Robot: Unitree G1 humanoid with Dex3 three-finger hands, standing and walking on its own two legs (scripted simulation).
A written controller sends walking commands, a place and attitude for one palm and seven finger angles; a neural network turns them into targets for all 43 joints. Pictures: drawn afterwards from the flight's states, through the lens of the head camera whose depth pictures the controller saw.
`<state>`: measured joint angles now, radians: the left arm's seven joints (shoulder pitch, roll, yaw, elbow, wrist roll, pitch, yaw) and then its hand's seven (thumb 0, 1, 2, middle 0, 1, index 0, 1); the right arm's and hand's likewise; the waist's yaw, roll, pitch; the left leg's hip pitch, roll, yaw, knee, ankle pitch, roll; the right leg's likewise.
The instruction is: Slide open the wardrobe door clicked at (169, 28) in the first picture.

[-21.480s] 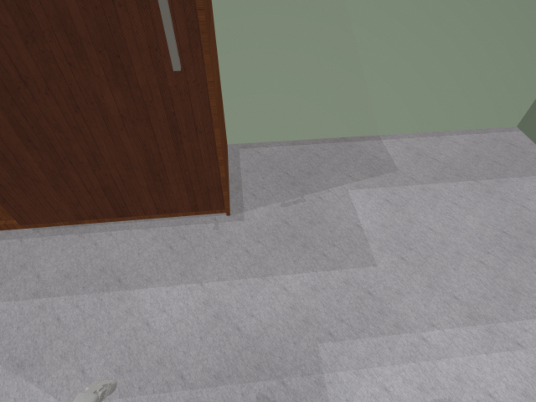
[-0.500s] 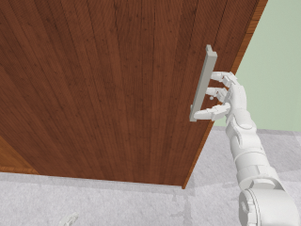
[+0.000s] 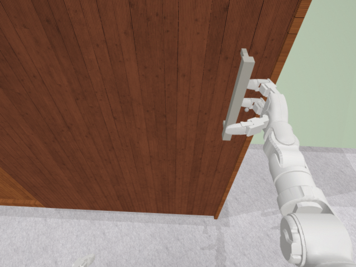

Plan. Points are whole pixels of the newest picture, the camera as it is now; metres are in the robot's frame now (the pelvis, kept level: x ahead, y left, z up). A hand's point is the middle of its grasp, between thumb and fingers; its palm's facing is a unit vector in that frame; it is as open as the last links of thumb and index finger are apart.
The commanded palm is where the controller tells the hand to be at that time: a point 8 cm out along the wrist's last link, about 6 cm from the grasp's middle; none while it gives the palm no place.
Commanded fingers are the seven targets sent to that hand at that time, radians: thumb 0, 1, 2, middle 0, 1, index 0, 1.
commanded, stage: move the hooked fingers beside the handle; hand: right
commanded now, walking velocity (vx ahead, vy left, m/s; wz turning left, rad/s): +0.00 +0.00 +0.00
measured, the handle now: (234, 99) +0.48 -0.08 +0.14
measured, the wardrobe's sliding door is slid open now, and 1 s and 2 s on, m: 0.00 0.00 0.00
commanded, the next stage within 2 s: none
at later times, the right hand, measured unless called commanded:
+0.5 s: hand (256, 113) +0.44 -0.13 +0.14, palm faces +0.00 +1.00 +0.00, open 13.9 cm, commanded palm +0.41 -0.18 +0.14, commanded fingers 0.00 0.50 -0.30 0.30 1.20 0.30 1.20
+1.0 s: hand (261, 117) +0.42 -0.14 +0.14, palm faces -0.01 +1.00 +0.00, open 14.0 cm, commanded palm +0.40 -0.19 +0.14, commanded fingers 0.00 0.50 -0.30 0.30 1.20 0.30 1.20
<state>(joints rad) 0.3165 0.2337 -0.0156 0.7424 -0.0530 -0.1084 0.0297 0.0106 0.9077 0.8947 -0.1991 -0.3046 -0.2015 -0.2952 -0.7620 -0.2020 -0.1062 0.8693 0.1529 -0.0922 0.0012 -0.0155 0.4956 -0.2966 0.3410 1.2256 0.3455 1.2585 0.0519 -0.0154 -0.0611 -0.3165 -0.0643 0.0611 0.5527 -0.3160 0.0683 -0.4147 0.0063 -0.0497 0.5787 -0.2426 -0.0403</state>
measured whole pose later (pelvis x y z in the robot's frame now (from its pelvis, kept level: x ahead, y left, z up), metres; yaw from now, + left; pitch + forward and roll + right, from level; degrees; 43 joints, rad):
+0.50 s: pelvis +0.00 +0.00 +0.00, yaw +1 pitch +4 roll +0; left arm 0.32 0.25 -0.01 0.71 -0.07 -0.09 0.04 0.01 0.91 0.89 -0.20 -0.30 -0.20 -0.30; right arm -0.66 -0.26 -0.17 0.78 0.16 -0.08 0.06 -0.02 0.50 -0.30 0.31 1.20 0.31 1.20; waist 0.06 -0.02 -0.07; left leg -0.29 -0.08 0.04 0.53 -0.31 0.07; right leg -0.39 -0.01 -0.07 0.56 -0.25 -0.03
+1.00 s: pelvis +0.01 +0.00 +0.00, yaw +1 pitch +3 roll +1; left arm 0.28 0.24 -0.03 0.68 -0.07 -0.07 0.05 0.01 0.91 0.89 -0.20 -0.30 -0.20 -0.30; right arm -0.59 -0.23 -0.14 0.66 0.17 -0.02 0.06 -0.02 0.50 -0.30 0.30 1.20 0.30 1.20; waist 0.04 -0.02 -0.07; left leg -0.26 -0.07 0.04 0.52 -0.31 0.06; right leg -0.35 0.01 -0.07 0.56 -0.25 -0.04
